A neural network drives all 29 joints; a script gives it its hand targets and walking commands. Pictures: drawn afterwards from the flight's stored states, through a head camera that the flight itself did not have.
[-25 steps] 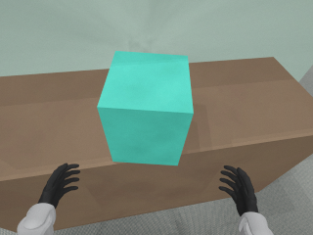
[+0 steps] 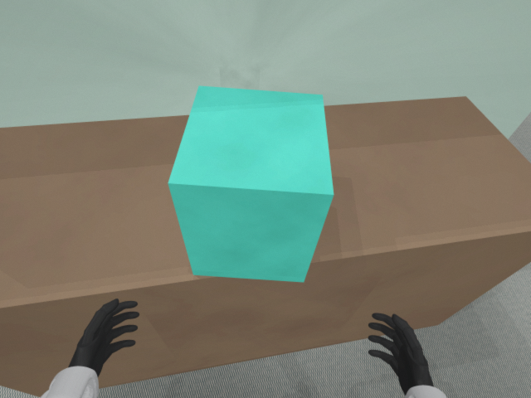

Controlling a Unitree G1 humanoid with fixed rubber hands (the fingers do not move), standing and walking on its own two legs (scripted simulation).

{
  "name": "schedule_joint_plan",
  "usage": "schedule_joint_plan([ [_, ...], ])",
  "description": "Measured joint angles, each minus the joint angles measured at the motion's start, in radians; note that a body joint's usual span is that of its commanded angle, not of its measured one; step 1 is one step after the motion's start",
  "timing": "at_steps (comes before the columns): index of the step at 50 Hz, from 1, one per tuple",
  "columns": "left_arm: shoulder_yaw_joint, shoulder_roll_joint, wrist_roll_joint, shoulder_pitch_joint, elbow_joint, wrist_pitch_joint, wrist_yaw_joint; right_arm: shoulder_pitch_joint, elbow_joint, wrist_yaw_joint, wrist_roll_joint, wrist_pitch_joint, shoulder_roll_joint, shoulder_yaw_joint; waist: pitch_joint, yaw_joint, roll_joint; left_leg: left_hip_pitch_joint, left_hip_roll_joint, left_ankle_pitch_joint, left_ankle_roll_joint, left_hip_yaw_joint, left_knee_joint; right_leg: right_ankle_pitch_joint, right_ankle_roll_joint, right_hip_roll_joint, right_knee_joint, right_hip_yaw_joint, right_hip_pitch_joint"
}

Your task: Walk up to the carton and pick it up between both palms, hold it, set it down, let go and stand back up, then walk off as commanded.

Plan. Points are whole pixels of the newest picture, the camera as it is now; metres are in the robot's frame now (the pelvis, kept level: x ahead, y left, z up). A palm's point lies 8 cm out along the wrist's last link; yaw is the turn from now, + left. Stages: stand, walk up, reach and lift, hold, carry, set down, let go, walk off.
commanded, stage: set down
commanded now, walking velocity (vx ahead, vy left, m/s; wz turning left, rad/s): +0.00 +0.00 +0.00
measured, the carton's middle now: (254, 189) +0.43 +0.01 +0.05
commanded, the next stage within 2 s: let go in 0.48 s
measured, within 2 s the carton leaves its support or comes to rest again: neither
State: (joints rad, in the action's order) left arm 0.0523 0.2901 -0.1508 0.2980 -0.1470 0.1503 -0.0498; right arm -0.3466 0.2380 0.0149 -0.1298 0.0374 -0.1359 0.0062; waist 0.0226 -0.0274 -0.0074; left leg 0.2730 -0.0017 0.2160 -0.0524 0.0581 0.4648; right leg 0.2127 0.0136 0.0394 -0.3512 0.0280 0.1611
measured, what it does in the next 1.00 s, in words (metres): stands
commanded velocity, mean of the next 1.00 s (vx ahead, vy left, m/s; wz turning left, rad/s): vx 0.00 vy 0.00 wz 0.00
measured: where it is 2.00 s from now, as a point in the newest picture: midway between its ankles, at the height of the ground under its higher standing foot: outside the picture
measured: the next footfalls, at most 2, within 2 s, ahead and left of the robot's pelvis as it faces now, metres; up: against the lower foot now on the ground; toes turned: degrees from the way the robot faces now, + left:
none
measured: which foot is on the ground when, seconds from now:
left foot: down 0.00-1.00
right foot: down 0.00-1.00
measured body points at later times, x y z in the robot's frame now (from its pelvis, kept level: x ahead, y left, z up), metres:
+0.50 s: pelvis +0.00 +0.00 +0.00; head +0.03 +0.00 +0.45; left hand +0.17 +0.24 -0.07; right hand +0.16 -0.22 -0.08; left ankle +0.02 +0.08 -0.74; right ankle -0.02 -0.12 -0.74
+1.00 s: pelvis +0.01 +0.00 +0.00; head +0.04 +0.00 +0.45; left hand +0.17 +0.24 -0.08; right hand +0.16 -0.22 -0.10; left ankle +0.02 +0.08 -0.74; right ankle -0.02 -0.12 -0.74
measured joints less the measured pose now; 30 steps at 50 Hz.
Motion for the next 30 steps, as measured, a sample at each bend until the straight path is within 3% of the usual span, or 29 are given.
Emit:
schedule_joint_plan([
  [30,-0.023,-0.037,0.002,-0.005,-0.19,0.009,0.036,0.091,0.301,-0.043,0.071,0.104,-0.037,0.0,0.0,0.0,-0.026,-0.001,0.0,0.005,0.0,0.0,0.0,0.005,0.0,0.0,-0.001,0.0,0.0],
])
